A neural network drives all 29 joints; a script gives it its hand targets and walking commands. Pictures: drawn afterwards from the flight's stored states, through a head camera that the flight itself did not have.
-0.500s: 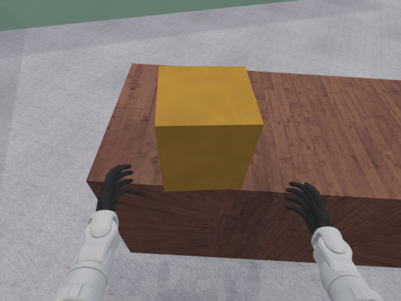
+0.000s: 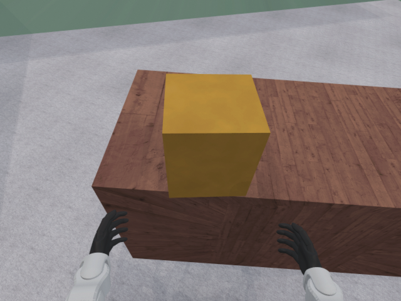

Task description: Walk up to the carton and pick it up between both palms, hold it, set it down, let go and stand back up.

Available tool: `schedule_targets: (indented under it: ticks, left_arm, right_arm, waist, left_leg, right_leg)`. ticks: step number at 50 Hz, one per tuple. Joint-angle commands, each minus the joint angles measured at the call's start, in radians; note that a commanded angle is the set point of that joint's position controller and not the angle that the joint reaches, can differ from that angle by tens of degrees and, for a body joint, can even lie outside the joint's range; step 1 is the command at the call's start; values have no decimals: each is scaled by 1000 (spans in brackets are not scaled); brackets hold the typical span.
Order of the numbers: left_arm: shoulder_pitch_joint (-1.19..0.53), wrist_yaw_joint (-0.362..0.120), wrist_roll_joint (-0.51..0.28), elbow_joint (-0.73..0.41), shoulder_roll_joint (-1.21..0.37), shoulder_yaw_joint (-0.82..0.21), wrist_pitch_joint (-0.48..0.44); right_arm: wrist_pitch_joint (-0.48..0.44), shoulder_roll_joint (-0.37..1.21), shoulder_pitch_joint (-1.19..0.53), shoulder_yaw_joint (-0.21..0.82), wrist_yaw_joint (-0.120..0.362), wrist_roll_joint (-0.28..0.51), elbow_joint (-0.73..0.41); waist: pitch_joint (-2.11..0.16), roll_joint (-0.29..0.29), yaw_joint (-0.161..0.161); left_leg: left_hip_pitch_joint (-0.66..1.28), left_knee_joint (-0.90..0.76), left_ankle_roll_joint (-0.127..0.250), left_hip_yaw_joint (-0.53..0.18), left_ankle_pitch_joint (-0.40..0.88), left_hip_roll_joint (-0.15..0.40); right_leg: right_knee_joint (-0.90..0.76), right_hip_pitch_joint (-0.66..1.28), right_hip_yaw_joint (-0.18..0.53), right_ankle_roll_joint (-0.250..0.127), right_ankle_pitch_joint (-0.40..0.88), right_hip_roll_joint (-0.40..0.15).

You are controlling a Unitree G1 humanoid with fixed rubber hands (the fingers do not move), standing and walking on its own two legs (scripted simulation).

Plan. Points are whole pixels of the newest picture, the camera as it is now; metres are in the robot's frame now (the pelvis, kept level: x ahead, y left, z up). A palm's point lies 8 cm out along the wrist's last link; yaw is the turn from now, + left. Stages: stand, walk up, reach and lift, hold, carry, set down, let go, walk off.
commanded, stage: set down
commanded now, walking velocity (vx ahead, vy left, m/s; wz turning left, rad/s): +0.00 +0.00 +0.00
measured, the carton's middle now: (208, 138) +0.49 -0.01 +0.02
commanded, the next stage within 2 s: let go in 0.46 s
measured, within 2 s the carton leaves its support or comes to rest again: neither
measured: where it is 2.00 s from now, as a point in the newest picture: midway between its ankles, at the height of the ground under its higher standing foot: outside the picture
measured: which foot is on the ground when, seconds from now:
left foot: down 0.00-1.00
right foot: down 0.00-1.00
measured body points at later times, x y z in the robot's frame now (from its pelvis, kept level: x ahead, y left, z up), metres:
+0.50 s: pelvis +0.00 +0.00 +0.00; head +0.02 +0.01 +0.45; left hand +0.21 +0.22 -0.08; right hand +0.20 -0.22 -0.09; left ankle -0.02 +0.13 -0.75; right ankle +0.01 -0.11 -0.75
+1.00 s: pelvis +0.00 +0.00 +0.00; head +0.03 +0.01 +0.45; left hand +0.20 +0.22 -0.09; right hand +0.17 -0.21 -0.10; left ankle -0.02 +0.13 -0.75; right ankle +0.01 -0.11 -0.75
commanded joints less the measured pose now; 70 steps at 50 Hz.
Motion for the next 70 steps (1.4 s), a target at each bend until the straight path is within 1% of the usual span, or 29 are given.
schedule_targets:
  ticks: [1, 2, 3, 5, 6, 10, 11, 17, 24, 28, 29, 32, 47, 49, 50, 51, 53, 55, 57, 58, 60, 61, 62, 63, 64, 67, 68, 69, 70]
  left_arm:
    - [59, -17, 7, -282, 102, 12, 15]
    - [103, -30, 23, -231, 93, 0, 35]
    - [54, -20, 19, -306, 114, 10, 30]
    - [56, -20, 18, -291, 128, -4, 49]
    - [62, -23, 21, -280, 129, -5, 59]
    - [44, -27, 31, -280, 151, 3, 91]
    - [48, -34, 37, -261, 154, -5, 102]
    - [57, -38, 63, -238, 147, -9, 146]
    - [115, -60, 103, -202, 163, 13, 180]
    - [144, -61, 110, -217, 156, 19, 179]
    - [145, -58, 111, -236, 153, 15, 178]
    - [148, -52, 110, -267, 157, 14, 177]
    - [170, -41, 110, -280, 159, 6, 191]
    - [175, -41, 105, -280, 157, 0, 189]
    - [281, -32, 140, -61, 273, 90, 92]
    - [274, -39, 136, -58, 294, 93, 56]
    - [250, -48, 122, -45, 266, 78, 32]
    - [223, -51, 116, -37, 262, 77, 34]
    - [230, -54, 110, -28, 266, 74, 27]
    - [227, -56, 114, -26, 272, 72, 22]
    - [237, -55, 113, -9, 281, 71, 17]
    - [246, -55, 112, 0, 274, 68, 16]
    - [242, -57, 111, 0, 291, 72, 15]
    - [242, -54, 112, 3, 314, 73, 13]
    - [248, -53, 110, 9, 300, 66, 13]
    - [256, -50, 112, 25, 315, 66, 13]
    - [257, -53, 108, 22, 310, 60, 11]
    - [266, -52, 112, 29, 330, 69, 12]
    - [255, -52, 108, 36, 321, 64, 12]
  right_arm:
    - [-17, -122, -31, -38, -22, -20, -209]
    - [-8, -113, 14, -35, -31, -38, -162]
    - [-13, -128, -29, -49, -27, -30, -220]
    - [2, -115, -21, -54, -27, -40, -217]
    - [6, -109, -11, -47, -29, -45, -212]
    - [30, -96, -15, -59, -36, -65, -229]
    - [42, -84, -12, -50, -39, -69, -206]
    - [63, -73, 8, -66, -48, -97, -186]
    - [62, -53, 76, -54, -66, -130, -144]
    - [46, -56, 99, -56, -67, -141, -151]
    - [41, -60, 97, -64, -63, -142, -154]
    - [31, -60, 105, -70, -61, -145, -166]
    - [28, -62, 135, -85, -47, -156, -180]
    - [27, -57, 141, -84, -47, -153, -173]
    - [143, -227, 229, -97, -63, -254, -83]
    - [181, -225, 258, -112, -62, -252, -97]
    - [216, -206, 218, -105, -56, -251, -126]
    - [235, -193, 199, -102, -50, -244, -129]
    - [237, -198, 223, -94, -46, -240, -125]
    - [238, -213, 216, -100, -41, -238, -129]
    - [240, -225, 241, -97, -41, -239, -118]
    - [239, -236, 237, -98, -40, -239, -119]
    - [239, -245, 247, -99, -40, -236, -119]
    - [244, -238, 238, -96, -37, -234, -119]
    - [246, -247, 230, -94, -38, -233, -129]
    - [252, -251, 262, -95, -38, -229, -117]
    - [251, -267, 247, -97, -38, -233, -120]
    - [252, -257, 253, -96, -38, -231, -123]
    - [252, -264, 260, -99, -36, -230, -118]
  waist:
    - [-136, -42, 11]
    - [-92, -43, -3]
    - [-121, -24, 11]
    - [-78, -25, 7]
    - [-58, -47, -2]
    - [-52, -64, 10]
    - [-36, -64, -2]
    - [-1, -50, -7]
    - [-17, -39, -11]
    - [-33, -40, -3]
    - [-42, -17, -7]
    - [-54, -11, -4]
    - [-15, -1, -7]
    - [-37, 5, -15]
    - [-176, -56, 9]
    - [-215, -109, -12]
    - [-151, -60, -8]
    - [-53, -49, -13]
    - [-53, -61, -17]
    - [-69, -22, -22]
    - [-94, -55, -23]
    - [-81, -10, -23]
    - [-81, -19, -28]
    - [-88, -62, -21]
    - [-82, -29, -16]
    - [-61, -23, -26]
    - [-51, 2, -21]
    - [-67, 2, -22]
    - [-74, -33, -26]
  left_leg:
    - [214, -47, 18, -20, 285, -76]
    - [215, -46, 14, -14, 272, -81]
    - [220, -45, 11, -10, 279, -80]
    - [206, -55, 17, -8, 222, -79]
    - [200, -57, 22, -3, 204, -82]
    - [187, -69, 38, 9, 150, -89]
    - [183, -73, 39, 15, 124, -94]
    - [177, -85, 37, 21, 119, -89]
    - [185, -81, 32, 41, 176, -101]
    - [198, -73, 25, 45, 238, -93]
    - [209, -74, 19, 46, 241, -93]
    - [208, -64, 18, 49, 261, -92]
    - [210, -69, 19, 60, 187, -79]
    - [221, -69, 15, 58, 186, -79]
    - [153, 81, 66, -48, 354, 42]
    - [155, 79, 73, -62, 305, 45]
    - [100, 54, 69, -55, 144, 35]
    - [76, 28, 61, -62, 58, 34]
    - [86, 19, 62, -66, 65, 40]
    - [99, 28, 65, -70, 87, 39]
    - [129, 25, 71, -71, 119, 47]
    - [128, 29, 71, -73, 130, 53]
    - [134, 27, 75, -73, 134, 53]
    - [128, 23, 73, -74, 144, 58]
    - [120, 27, 75, -74, 141, 57]
    - [126, 15, 68, -65, 112, 54]
    - [111, 13, 75, -70, 106, 59]
    - [128, 19, 69, -64, 115, 59]
    - [129, 17, 73, -68, 106, 59]
  right_leg:
    - [27, 346, 71, 1, 187, 24]
    - [19, 353, 78, -1, 182, 20]
    - [24, 352, 73, 1, 174, 24]
    - [14, 328, 73, 2, 109, 18]
    - [12, 317, 76, 5, 105, 15]
    - [7, 321, 89, 16, 68, -4]
    - [2, 313, 94, 14, 45, -9]
    - [2, 313, 84, 10, 29, -8]
    - [19, 375, 83, 16, 101, -8]
    - [30, 376, 67, 18, 141, 8]
    - [31, 369, 63, 10, 131, 10]
    - [37, 362, 60, 8, 136, 16]
    - [30, 310, 56, -4, 70, 22]
    - [34, 314, 48, -5, 73, 26]
    - [127, 260, 109, -35, 256, -86]
    - [118, 314, 116, -30, 278, -102]
    - [100, 289, 130, -21, 193, -111]
    - [74, 222, 118, -14, 104, -105]
    - [71, 216, 117, -11, 93, -102]
    - [75, 216, 124, -17, 100, -106]
    - [89, 224, 120, -18, 120, -107]
    - [84, 217, 125, -15, 129, -108]
    - [83, 213, 128, -17, 116, -110]
    - [89, 224, 115, -15, 121, -106]
    - [96, 230, 122, -19, 137, -110]
    - [90, 212, 134, -19, 120, -112]
    - [81, 213, 140, -19, 103, -110]
    - [87, 216, 131, -24, 111, -112]
    - [90, 213, 134, -23, 114, -112]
